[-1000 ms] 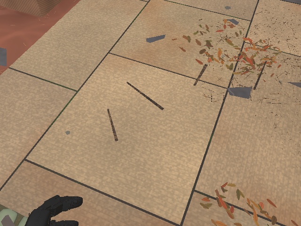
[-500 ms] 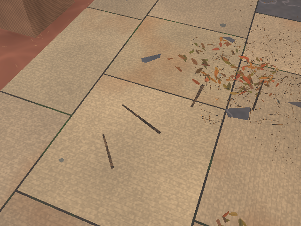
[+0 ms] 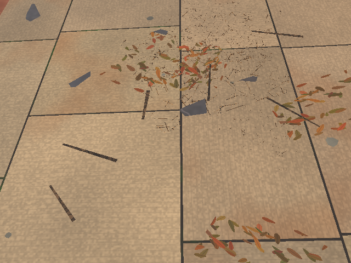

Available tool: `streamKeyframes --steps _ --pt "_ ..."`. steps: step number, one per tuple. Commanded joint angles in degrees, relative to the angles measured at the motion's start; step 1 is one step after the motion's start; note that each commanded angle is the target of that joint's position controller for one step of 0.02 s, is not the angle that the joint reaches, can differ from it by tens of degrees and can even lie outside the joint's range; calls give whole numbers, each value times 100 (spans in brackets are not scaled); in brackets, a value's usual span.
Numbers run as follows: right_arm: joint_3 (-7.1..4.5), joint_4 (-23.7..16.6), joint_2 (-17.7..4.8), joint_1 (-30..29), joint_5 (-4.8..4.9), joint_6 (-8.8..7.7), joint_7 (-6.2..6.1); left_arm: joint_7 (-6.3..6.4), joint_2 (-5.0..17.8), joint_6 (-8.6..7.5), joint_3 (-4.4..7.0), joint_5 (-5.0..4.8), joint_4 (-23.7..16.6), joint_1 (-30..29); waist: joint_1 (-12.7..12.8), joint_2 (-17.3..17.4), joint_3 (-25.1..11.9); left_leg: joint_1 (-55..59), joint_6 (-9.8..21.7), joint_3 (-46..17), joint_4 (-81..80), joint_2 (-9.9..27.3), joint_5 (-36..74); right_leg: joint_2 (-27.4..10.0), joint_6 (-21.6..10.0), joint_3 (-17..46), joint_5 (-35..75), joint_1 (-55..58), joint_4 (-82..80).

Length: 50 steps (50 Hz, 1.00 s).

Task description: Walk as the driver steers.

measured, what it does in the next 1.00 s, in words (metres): steps on the spot: left foot, then right foot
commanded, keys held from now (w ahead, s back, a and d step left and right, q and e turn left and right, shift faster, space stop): e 0.18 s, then no key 0.82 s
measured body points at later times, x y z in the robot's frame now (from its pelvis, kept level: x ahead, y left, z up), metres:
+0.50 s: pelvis +0.00 +0.02 +0.01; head +0.03 +0.03 +0.45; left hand +0.16 +0.26 -0.12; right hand +0.08 -0.27 -0.09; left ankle +0.03 +0.11 -0.73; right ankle -0.02 -0.08 -0.72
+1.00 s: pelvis -0.01 +0.00 +0.01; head +0.00 +0.00 +0.46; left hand +0.12 +0.24 -0.13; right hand +0.01 -0.27 -0.13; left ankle +0.03 +0.11 -0.73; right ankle -0.05 -0.09 -0.73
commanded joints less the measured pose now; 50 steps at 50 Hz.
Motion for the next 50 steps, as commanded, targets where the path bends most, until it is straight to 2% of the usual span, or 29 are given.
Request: streamKeyframes --steps 1,2,4,9,14,18,20,21,22,23,24,25,26,28,31,33,34,35,36,37,38,41,50 --pt "-144 -480 -582 -168 12 -91 22 130 977 -30 269 -46 -315 -77 25 -1064 -144 -1052 -16 -503 769 -21 449 -1392 -830 1689 2637 673 -1365" --pt "-157 -387 -620 -26 -53 -96 49 143 905 -37 248 -55 -335 -121 7 -1072 -320 -915 -49 -443 879 -95 631 -1242 -802 1556 3000 736 -1299" --pt "-139 -349 -539 33 -48 -76 85 123 948 -61 258 -68 -284 59 31 -850 -551 -845 -94 -440 913 -178 748 -1204 -812 1577 3152 857 -1227" --pt "-91 -478 -457 -311 -16 -23 44 135 1061 -71 310 -24 -185 449 242 -963 -431 -1046 -120 -547 189 -245 714 -1216 -922 2127 2357 1014 -1233" --pt "-27 -473 -389 -396 37 -56 17 145 1018 -72 271 58 -146 479 307 -959 -501 -334 12 -491 -564 -340 563 -1204 -921 2272 2475 726 -1071" --pt "16 -454 -367 -260 114 -92 -27 142 984 -42 228 79 -100 283 209 -994 -498 547 189 -418 -1452 -471 486 -1151 -777 2463 2833 405 -893" --pt "63 -333 -246 84 90 -156 -72 176 871 -38 163 -5 -73 63 -75 -852 -496 1435 309 -404 -2894 -458 1336 -944 -478 2442 2536 89 -678" --pt "70 -316 -328 125 25 -222 -118 197 697 -70 96 -27 -65 112 -61 -584 -544 2000 389 -807 -3488 -55 1857 -753 -178 2349 1755 -259 -535" --pt "73 -415 -640 36 -76 -287 -158 192 307 -111 -13 -6 -75 433 154 517 -739 2408 642 -2104 -3931 1201 2317 -215 121 1681 196 -585 303" --pt "33 -433 -888 -290 -28 -267 -98 234 567 -63 57 -21 -42 480 218 924 -460 1568 1387 -2693 -3815 1777 3278 478 216 820 -1283 -631 641" --pt "76 -400 -636 -258 11 -291 -46 246 777 -23 113 50 66 442 141 624 -395 1315 1673 -2587 -3796 1757 3387 232 288 770 -1464 -409 1292" --pt "159 -369 -408 -395 40 -321 -18 213 722 -11 117 19 143 381 195 482 -288 1201 1594 -2234 -3783 1472 3326 177 332 755 -1239 -358 1449" --pt "187 -350 -346 -517 16 -322 -18 187 655 -3 107 -6 225 387 244 458 -253 1150 1415 -1835 -3729 1153 3324 155 402 703 -1040 -265 1505" --pt "185 -240 -389 -510 9 -329 -51 129 506 13 47 16 330 430 256 665 -332 1426 1204 -1395 -3499 798 3811 92 492 481 -875 -215 1147" --pt "172 -73 -408 -270 19 -295 -11 154 328 17 -51 -34 458 270 87 627 -498 1794 1154 -1336 -3214 697 4026 20 507 171 -610 50 84" --pt "148 12 -449 -297 52 -264 1 201 266 -10 -100 -28 613 343 195 532 -521 1629 926 -1282 -3052 558 3660 -32 442 110 563 657 -1139" --pt "156 43 -401 -209 46 -285 4 232 411 -50 -86 31 632 248 139 391 -549 1365 726 -1338 -3067 521 3273 -246 396 455 1033 1024 -1323" --pt "166 30 -347 -148 39 -315 31 263 631 -107 -67 96 632 226 59 84 -629 1110 566 -1270 -3011 407 2797 -682 334 896 1505 1296 -1237" --pt "179 84 -241 -20 85 -308 57 256 781 -127 -30 27 747 21 -179 -558 -360 1280 482 -957 -3310 43 2075 -756 173 954 1512 659 -980" --pt "165 204 -334 -173 61 -287 38 223 554 -161 -80 10 771 -19 3 -452 -250 1539 433 -905 -3271 16 1923 -733 138 965 1175 366 -1064" --pt "151 262 -336 -256 56 -273 25 224 484 -196 -111 18 846 6 48 -451 -160 1608 435 -908 -3211 38 2037 -694 157 932 1073 267 -1137" --pt "145 441 -321 -192 53 -281 33 294 515 -241 -134 7 1103 120 36 -567 -247 1714 482 -933 -3161 126 2502 -654 164 914 1227 383 -1234" --pt "174 1167 -262 -58 65 -264 8 328 480 -270 -195 -2 1677 135 34 -333 -75 1658 379 -928 -3374 114 2233 -702 85 941 951 405 -1449"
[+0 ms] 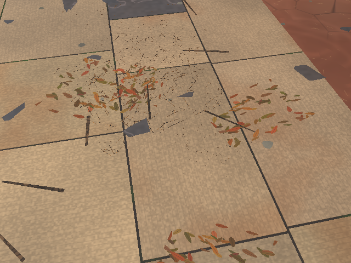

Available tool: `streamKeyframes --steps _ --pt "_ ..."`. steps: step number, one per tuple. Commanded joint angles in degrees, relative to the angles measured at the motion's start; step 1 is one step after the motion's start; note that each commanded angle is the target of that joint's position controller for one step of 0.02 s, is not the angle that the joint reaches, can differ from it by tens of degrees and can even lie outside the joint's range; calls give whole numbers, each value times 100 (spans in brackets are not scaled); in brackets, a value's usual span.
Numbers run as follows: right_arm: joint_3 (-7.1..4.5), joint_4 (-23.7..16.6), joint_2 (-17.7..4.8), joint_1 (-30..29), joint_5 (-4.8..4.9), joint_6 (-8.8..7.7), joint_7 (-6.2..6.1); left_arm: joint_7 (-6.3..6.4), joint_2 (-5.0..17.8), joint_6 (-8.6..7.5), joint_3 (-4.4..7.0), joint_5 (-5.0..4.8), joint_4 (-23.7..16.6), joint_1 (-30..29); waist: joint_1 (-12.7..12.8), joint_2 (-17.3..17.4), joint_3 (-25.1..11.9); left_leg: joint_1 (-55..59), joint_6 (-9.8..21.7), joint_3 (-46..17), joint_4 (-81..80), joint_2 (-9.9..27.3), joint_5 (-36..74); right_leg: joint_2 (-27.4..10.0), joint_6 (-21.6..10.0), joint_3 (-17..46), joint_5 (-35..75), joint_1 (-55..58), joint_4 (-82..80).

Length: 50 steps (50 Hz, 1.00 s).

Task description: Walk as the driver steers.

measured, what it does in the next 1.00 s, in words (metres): walks ahead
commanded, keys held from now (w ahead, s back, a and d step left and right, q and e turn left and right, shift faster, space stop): no key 0.36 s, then w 0.64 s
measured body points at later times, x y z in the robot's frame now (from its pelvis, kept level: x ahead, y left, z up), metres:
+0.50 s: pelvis +0.01 +0.00 +0.00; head +0.01 +0.00 +0.45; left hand +0.01 +0.25 -0.16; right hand +0.02 -0.25 -0.16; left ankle +0.01 +0.11 -0.74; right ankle -0.02 -0.11 -0.74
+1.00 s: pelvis +0.21 +0.04 -0.01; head +0.24 +0.05 +0.44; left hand +0.37 +0.26 -0.14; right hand +0.08 -0.17 -0.14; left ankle +0.05 +0.11 -0.74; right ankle +0.36 -0.06 -0.71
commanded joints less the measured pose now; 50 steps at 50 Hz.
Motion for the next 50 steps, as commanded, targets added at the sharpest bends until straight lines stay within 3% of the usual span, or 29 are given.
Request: streamKeyframes --steps 1,18,20,22,24,25,28,29,31,32,33,34,35,37,39,42,47,50 --pt "-99 -9 -551 42 0 -54 -24 30 675 -62 114 -4 -6 75 14 -74 26 161 140 -514 -324 505 524 -668 -160 614 593 -384 -543" --pt "22 820 -324 353 -2 -57 -94 67 409 -84 12 -19 672 326 10 -55 83 92 116 -497 -296 540 554 -634 -200 525 685 -401 -559" --pt "11 858 -314 406 -26 -42 -90 69 492 -59 53 -9 719 436 36 -175 21 16 158 -337 -112 323 -511 -546 -297 585 -673 -459 -671" --pt "-26 760 -326 294 -88 -12 -52 53 708 10 169 5 713 602 134 -460 339 -673 278 -98 488 -7 -1877 -669 -612 1007 -2621 -675 -833" --pt "21 577 -58 50 -178 -55 16 39 807 23 263 23 780 968 294 -870 739 -1457 286 283 1354 -137 -1730 -1347 -1035 1964 -3573 -598 -1327" --pt "30 494 -14 -31 -202 -115 38 36 770 0 289 32 788 1022 311 -915 860 -1662 300 335 1730 35 -1400 -1661 -1212 2293 -3463 -618 -1494" --pt "-36 331 -143 -46 -139 -316 121 -3 744 -132 347 74 707 904 178 -698 732 -1725 386 283 1729 231 -1491 -1702 -1258 2064 -2446 -401 -1404" --pt "-44 346 -94 132 -104 -370 138 -14 747 -166 365 46 678 786 41 -715 702 -1256 429 381 1288 199 -1276 -1568 -1173 1790 -2185 -637 -1239" --pt "-90 695 -5 1104 -36 -439 111 -38 602 -208 358 -3 528 395 -438 -428 559 653 462 570 201 -125 -687 -1025 -877 1086 -1817 -1729 -533" --pt "-174 857 -262 1719 -82 -479 53 -59 365 -272 295 30 390 219 -664 268 419 1572 526 -361 -384 470 -1164 -597 -668 522 -1482 -2464 566" --pt "-336 977 -899 2498 -85 -497 29 -116 -78 -348 172 3 150 89 -857 1674 43 2206 944 -2798 -1473 1860 -2858 161 -386 -480 -1458 -3374 2440" --pt "-342 1079 -859 2467 -55 -436 34 -147 431 -364 285 188 84 -18 -628 1098 391 1691 1204 -3459 -1584 2298 -3136 -37 -429 -345 -1687 -3729 3470" --pt "-274 878 -579 1905 -74 -455 59 -209 390 -390 289 206 106 -41 -320 468 751 1239 1206 -3074 -1540 2141 -2892 -354 -480 -163 -1150 -3803 3909" --pt "-206 648 -345 1323 -60 -564 80 -308 179 -458 253 141 206 92 -16 235 712 926 1019 -2048 -1636 1662 -1514 -631 -390 -180 -278 -3505 3905" --pt "-134 712 -160 1449 -49 -644 58 -357 221 -414 282 170 221 92 29 320 483 1090 907 -1291 -1552 1349 42 -640 -251 -400 79 -3387 3843" --pt "-77 903 -89 1937 -28 -681 35 -355 119 -327 274 144 41 -304 -14 428 363 1301 885 -674 -1297 1191 2022 -558 -115 -697 269 -3602 3722" --pt "-10 942 -68 2075 -48 -675 -12 -352 -90 -294 142 67 -499 -1566 -205 523 646 918 852 -226 -1368 991 2983 -320 -84 -1126 773 -3202 2089" --pt "-28 988 -200 2065 -61 -696 -34 -306 -1 -302 136 28 -640 -1661 -128 620 593 1035 833 -124 -1208 1144 3963 -139 -326 -1261 857 -2497 1356"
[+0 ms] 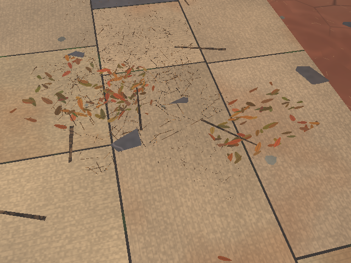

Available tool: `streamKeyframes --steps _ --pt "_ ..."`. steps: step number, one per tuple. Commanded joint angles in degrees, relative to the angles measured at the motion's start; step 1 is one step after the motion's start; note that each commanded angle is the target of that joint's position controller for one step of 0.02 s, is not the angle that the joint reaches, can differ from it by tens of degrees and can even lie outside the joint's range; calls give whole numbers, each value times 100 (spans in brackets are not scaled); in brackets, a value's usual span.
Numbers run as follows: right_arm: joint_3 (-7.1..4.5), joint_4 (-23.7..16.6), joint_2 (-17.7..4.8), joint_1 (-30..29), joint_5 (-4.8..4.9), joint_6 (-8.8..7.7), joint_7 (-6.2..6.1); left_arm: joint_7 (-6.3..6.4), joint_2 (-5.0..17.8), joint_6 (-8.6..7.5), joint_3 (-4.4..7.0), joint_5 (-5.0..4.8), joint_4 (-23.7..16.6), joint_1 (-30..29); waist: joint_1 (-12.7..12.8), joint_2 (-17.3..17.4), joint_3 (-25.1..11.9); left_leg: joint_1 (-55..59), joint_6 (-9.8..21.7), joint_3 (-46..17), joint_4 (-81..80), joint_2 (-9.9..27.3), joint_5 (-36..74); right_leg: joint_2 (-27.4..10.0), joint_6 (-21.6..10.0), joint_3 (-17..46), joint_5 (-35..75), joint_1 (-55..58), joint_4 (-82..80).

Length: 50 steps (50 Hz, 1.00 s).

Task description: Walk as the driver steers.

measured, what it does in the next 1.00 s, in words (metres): walks ahead: right foot, then left foot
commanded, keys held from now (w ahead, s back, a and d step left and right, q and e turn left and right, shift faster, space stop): w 1.00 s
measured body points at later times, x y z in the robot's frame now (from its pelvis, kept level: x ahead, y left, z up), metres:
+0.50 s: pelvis +0.28 -0.02 +0.01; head +0.31 -0.02 +0.46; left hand +0.19 +0.21 -0.14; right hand +0.45 -0.24 -0.12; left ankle +0.46 +0.12 -0.69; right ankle +0.19 -0.07 -0.73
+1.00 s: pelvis +0.57 +0.02 +0.01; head +0.59 +0.03 +0.46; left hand +0.70 +0.25 -0.12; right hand +0.49 -0.21 -0.13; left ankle +0.50 +0.08 -0.73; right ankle +0.72 -0.13 -0.68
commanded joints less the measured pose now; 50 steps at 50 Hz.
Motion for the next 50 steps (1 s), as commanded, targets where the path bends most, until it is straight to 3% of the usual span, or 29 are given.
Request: streamKeyframes --steps 1,3,4,5,6,7,8,9,11,13,17,22,27,29,30,31,32,33,34,35,36,37,39,42,45,50 --pt "-142 -83 -926 163 0 -70 -46 66 313 -82 38 -37 -447 -318 285 798 414 -615 410 -366 372 1453 5549 376 -267 -293 69 774 -589" --pt "-187 -117 -1057 -43 -2 -60 -67 147 577 -149 176 -46 -126 819 794 803 -206 -393 328 -282 1667 1487 6634 605 -503 -196 -132 1884 -777" --pt "-207 -154 -1111 -190 33 -33 -56 193 678 -196 258 -30 164 1706 1186 710 -624 -674 270 -177 2736 1381 6242 570 -621 -128 114 2907 -1225" --pt "-168 -272 -971 -182 56 -29 -18 255 1031 -224 383 98 344 2525 1433 352 -1125 -1673 238 -67 4232 1152 4492 -341 -845 867 -717 4169 -1380" --pt "-54 -367 -200 523 163 3 59 240 1508 -211 492 233 333 2752 929 -917 -1760 -3661 37 123 6593 103 -627 -2170 -1702 3837 -1062 5572 -1731" --pt "-230 -351 -845 163 74 38 51 160 1277 -156 484 -28 338 2419 995 -224 -1637 -4299 150 -537 7214 50 -795 -2085 -1845 4753 -1980 5149 -2543" --pt "-272 -601 -918 -441 34 24 62 152 984 -175 398 -97 207 1682 695 -161 -604 -4617 205 -542 7009 433 -181 -1921 -1618 3789 -2238 4228 -2790" --pt "-279 -684 -879 -774 6 -6 81 126 609 -238 311 -82 159 1349 579 106 -139 -4437 212 -508 6690 616 184 -1678 -1444 3186 -1621 3435 -3017" --pt "-282 -667 -660 -726 -92 108 126 165 223 -351 180 -38 315 1376 197 139 96 -3779 111 -510 6153 840 344 -1220 -1107 2214 -426 2521 -3169" --pt "-271 -675 -467 -683 -117 225 183 193 248 -453 156 -39 468 1700 79 53 78 -3633 2 -398 5808 876 360 -1059 -1037 1756 310 2366 -3219" --pt "-299 -1064 -588 -1681 -124 340 239 201 487 -486 163 -55 574 2168 180 -51 326 -4385 -194 -98 4941 1028 1049 -868 -944 1245 808 2522 -3443" --pt "-221 -1481 -498 -2898 -13 308 267 213 445 -468 101 -68 661 2725 533 -159 361 -4376 -280 265 3276 824 1921 -684 -676 838 1871 3024 -3346" --pt "-228 -1735 -605 -3465 -4 248 238 291 519 -421 101 19 807 3089 668 -244 377 -4447 -47 357 2508 603 1653 -999 -756 843 2722 4115 -2955" --pt "-279 -1697 -700 -3160 -9 195 202 322 602 -414 124 41 795 2913 429 -292 231 -3887 151 419 2258 394 1182 -1073 -693 734 3904 4288 -2437" --pt "-334 -1555 -791 -2681 -15 164 162 330 665 -409 143 46 790 2834 219 -343 -12 -3299 263 464 2146 215 967 -1062 -631 684 4608 4306 -1895" --pt "-408 -1271 -895 -1834 -30 117 115 319 698 -389 152 29 777 2733 -138 -263 -422 -2360 397 525 1788 64 1113 -934 -544 564 4746 4167 -970" --pt "-518 -984 -1148 -847 -133 64 55 304 645 -396 128 -25 693 2641 -528 -141 -943 -894 611 44 1689 531 1204 -755 -451 453 3655 3239 267" --pt "-699 -897 -1804 -59 -285 60 11 228 111 -401 11 -255 492 3100 -478 958 -1857 1018 1323 -2428 1579 2319 718 7 -167 57 744 1244 2545" --pt "-698 -881 -1684 -259 -101 155 98 221 407 -385 130 -186 568 3134 -368 920 -2080 1076 1663 -4108 791 2805 620 587 -188 623 -2278 300 3669" --pt "-636 -963 -1461 -959 31 175 123 228 551 -359 201 -83 410 2582 -79 515 -1057 206 1454 -3241 624 2534 177 158 -247 908 -1789 -138 3766" --pt "-536 -1049 -1072 -1425 48 144 148 199 478 -389 192 -46 290 2200 46 290 -454 -644 1280 -2587 354 2320 341 -52 -247 896 -1344 -115 3452" --pt "-466 -1029 -829 -1599 26 101 146 182 367 -366 202 -26 279 2075 230 233 -102 -1246 1048 -2055 156 2040 693 -228 -238 875 -1118 108 3083" --pt "-370 -862 -567 -1484 28 19 104 121 141 -211 182 100 327 2258 497 382 12 -1866 793 -1364 -19 1675 1292 -357 -119 821 -950 629 2631" --pt "-405 -683 -821 -1051 36 -84 85 57 122 -85 198 116 168 1935 565 405 88 -1900 822 -939 -155 1529 1979 -417 31 634 -617 365 2263" --pt "-386 -622 -861 -735 39 -78 89 31 206 -51 200 89 -145 1093 409 431 276 -1696 778 -701 -306 1402 2223 -521 170 472 0 -171 1505" --pt "-349 -497 -870 -204 36 -72 67 17 104 -85 111 5 -504 35 103 508 323 -1177 653 -400 -237 1319 2904 -324 192 179 667 -48 -24"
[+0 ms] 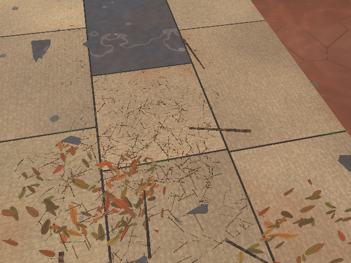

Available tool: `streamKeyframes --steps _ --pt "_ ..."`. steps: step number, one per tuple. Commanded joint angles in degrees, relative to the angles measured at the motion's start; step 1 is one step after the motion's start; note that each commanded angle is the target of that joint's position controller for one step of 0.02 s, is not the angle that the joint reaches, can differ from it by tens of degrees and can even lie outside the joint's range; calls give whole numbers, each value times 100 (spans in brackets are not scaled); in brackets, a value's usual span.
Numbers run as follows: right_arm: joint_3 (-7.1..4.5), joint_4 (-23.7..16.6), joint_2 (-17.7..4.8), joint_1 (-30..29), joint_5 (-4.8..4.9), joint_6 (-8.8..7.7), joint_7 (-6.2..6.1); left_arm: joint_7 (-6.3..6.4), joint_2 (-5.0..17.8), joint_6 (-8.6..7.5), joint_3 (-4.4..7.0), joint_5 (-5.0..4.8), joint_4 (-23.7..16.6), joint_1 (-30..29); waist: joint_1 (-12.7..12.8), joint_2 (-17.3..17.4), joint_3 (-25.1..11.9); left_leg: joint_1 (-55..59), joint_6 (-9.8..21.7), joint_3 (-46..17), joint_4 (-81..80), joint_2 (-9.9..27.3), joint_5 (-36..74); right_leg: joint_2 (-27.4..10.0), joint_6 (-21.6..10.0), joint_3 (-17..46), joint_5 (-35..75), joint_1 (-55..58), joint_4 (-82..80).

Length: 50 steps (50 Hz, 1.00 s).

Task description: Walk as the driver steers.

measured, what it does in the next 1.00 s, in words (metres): walks ahead, turning left: right foot, then left foot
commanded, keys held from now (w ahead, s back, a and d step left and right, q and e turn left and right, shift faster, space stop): w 0.18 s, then w+q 0.82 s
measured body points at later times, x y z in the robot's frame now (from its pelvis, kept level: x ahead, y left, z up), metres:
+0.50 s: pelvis +0.28 -0.05 +0.00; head +0.29 -0.06 +0.45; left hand +0.22 +0.19 -0.14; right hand +0.39 -0.29 -0.15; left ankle +0.35 +0.11 -0.67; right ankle +0.24 -0.11 -0.75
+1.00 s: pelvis +0.53 +0.04 +0.00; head +0.55 +0.06 +0.45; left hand +0.56 +0.33 -0.12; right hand +0.65 -0.21 -0.13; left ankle +0.49 +0.06 -0.75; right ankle +0.67 -0.11 -0.67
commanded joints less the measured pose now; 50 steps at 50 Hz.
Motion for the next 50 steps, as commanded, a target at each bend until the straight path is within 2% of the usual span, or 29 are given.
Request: streamKeyframes --steps 1,4,6,7,8,9,10,11,12,13,14,16,18,21,26,30,33,35,36,37,38,39,40,41,42,44,45,48,50 --pt "-96 -150 -712 336 -6 -71 -41 -3 144 -62 -28 -38 -451 -643 -51 600 361 -168 562 -746 -430 1504 2311 228 -20 -315 329 71 -674" --pt "-107 -56 -753 512 -60 -38 -95 10 236 -107 -9 -34 -611 -943 -97 622 425 445 605 -776 -186 1738 2757 312 -185 -317 22 -2 -1047" --pt "-130 -47 -819 393 -87 -22 -132 28 302 -161 26 -34 -618 -789 62 639 356 654 533 -695 202 1821 3606 459 -363 -364 -401 381 -1306" --pt "-147 -55 -873 295 -93 -16 -144 58 362 -192 67 -32 -522 -445 233 678 179 656 458 -620 624 1804 4384 631 -466 -430 -624 902 -1429" --pt "-159 -56 -915 216 -87 3 -141 98 449 -235 130 -22 -298 237 520 642 -165 599 382 -525 1406 1705 4884 826 -585 -508 -639 1696 -1675" --pt "-143 -97 -879 131 -50 17 -127 152 619 -298 221 44 31 1230 920 466 -695 28 264 -330 2546 1470 4407 733 -752 -384 -391 3019 -1919" --pt "-38 -316 -523 274 103 7 -75 222 1160 -343 366 212 167 2147 1092 -245 -1467 -1578 86 -122 4400 1049 2290 -729 -1159 1343 -905 4774 -2019" --pt "-21 -297 -253 859 228 33 -57 162 1493 -287 449 173 162 2207 833 -1114 -2007 -3129 -23 -233 6133 67 -1955 -2018 -1811 3777 -932 5588 -2744" --pt "-167 -305 -756 316 79 88 -83 133 1158 -223 388 -16 86 1648 687 -161 -1360 -3506 70 -878 6417 468 -1462 -1676 -1563 3386 -1514 4885 -2928" --pt "-167 -449 -684 -133 47 65 -52 119 772 -245 274 -52 -16 1062 512 -10 -553 -3555 76 -880 6177 690 -899 -1480 -1333 2506 -1436 3950 -3170" --pt "-159 -457 -556 -290 34 72 -37 106 495 -294 200 -28 -35 790 365 103 -198 -3365 75 -867 5859 884 -552 -1206 -1077 1880 -1073 3352 -3404" --pt "-169 -399 -399 -149 -98 225 35 170 212 -373 108 -54 95 829 116 -126 -8 -2938 -19 -831 5522 1023 -313 -836 -749 999 -474 2748 -3617" --pt "-188 -464 -317 -233 -112 345 95 199 290 -474 113 -76 211 1137 46 -116 0 -3001 -69 -761 5456 1014 -144 -782 -702 593 135 2727 -3678" --pt "-194 -711 -310 -839 -102 441 150 225 437 -524 141 -78 268 1407 73 -107 161 -3634 -141 -652 5191 1105 419 -718 -610 52 584 2885 -3772" --pt "-118 -1133 -258 -1898 -61 417 229 274 402 -517 94 -72 341 1743 250 -125 369 -3831 -203 -272 3732 1008 1265 -537 -452 -667 1381 3148 -3736" --pt "-53 -1442 -245 -2558 -88 404 257 356 528 -463 109 -62 484 2159 436 -127 445 -3702 -34 191 2768 841 1189 -735 -452 -986 2152 3824 -3541" --pt "-105 -1485 -372 -2420 -111 403 246 421 683 -382 144 -37 507 2146 263 -275 249 -3209 269 453 2506 496 534 -865 -414 -1265 4056 4306 -2817" --pt "-195 -1336 -539 -1798 -125 408 213 446 856 -300 202 -6 452 1999 -43 -434 -127 -2505 549 571 2438 143 -72 -924 -449 -1380 5174 4438 -1716" --pt "-271 -1192 -678 -1284 -138 383 193 423 937 -251 230 -5 395 1947 -240 -429 -430 -1889 698 520 2208 -11 -246 -945 -472 -1373 4997 4287 -807" --pt "-390 -973 -904 -521 -192 337 147 371 984 -225 247 -35 295 1804 -646 -162 -798 -740 910 184 1611 30 -91 -842 -341 -1443 3970 3592 569" --pt "-571 -945 -1509 -135 -247 329 71 306 602 -237 171 -111 18 1804 -673 725 -1315 767 1442 -1823 1433 1481 -503 -334 -113 -1440 578 1796 2575" --pt "-633 -1068 -1852 -351 -120 394 88 205 516 -295 175 -133 -424 1573 -355 1321 -1574 1573 2206 -4792 560 2535 -183 903 100 -451 -2857 -109 4060" --pt "-583 -1036 -1688 -479 -12 442 54 172 710 -359 196 -67 -560 890 -396 411 -896 1132 1958 -4030 347 2379 -144 431 30 299 -2257 -741 3922" --pt "-512 -1043 -1422 -765 18 430 20 147 674 -435 170 -126 -627 823 -186 232 -378 417 1711 -3401 224 2242 213 226 14 280 -1732 -669 3441" --pt "-445 -1080 -1179 -1027 12 395 3 165 656 -442 179 -112 -530 967 110 -113 -81 -179 1419 -2874 138 1935 877 50 36 277 -1515 -328 2893" --pt "-356 -1137 -985 -1221 80 279 -42 156 572 -229 166 91 -495 1183 395 31 -109 -786 1193 -2177 90 1465 1746 -85 215 297 -1424 316 2324" --pt "-349 -1125 -1013 -1123 102 211 -38 132 552 -131 168 127 -536 1163 423 94 -157 -860 1187 -2069 98 1354 2101 -71 296 248 -1430 388 2179" --pt "-391 -1089 -1254 -750 98 143 -24 84 522 7 148 118 -778 674 327 279 -102 -943 1072 -1891 43 1132 2412 -59 472 102 -967 114 1569" --pt "-389 -1084 -1268 -449 88 163 -16 75 576 32 142 99 -985 142 127 413 -13 -763 944 -1983 17 1085 2374 -34 522 74 -572 -233 1090"
Keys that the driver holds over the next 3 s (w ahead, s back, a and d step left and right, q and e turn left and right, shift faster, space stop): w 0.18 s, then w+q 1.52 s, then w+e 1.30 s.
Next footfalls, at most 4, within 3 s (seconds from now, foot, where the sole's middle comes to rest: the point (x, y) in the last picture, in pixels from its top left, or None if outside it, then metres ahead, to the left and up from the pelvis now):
0.18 right None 0.28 -0.11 -0.78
0.74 left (154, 253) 0.53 0.08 -0.78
1.28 right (153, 170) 0.90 0.08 -0.78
1.82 left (75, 168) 0.92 0.43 -0.78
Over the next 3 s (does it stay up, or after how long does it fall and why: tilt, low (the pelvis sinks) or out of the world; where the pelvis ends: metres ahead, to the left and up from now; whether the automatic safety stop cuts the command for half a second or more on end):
stays up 1.38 0.67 -0.01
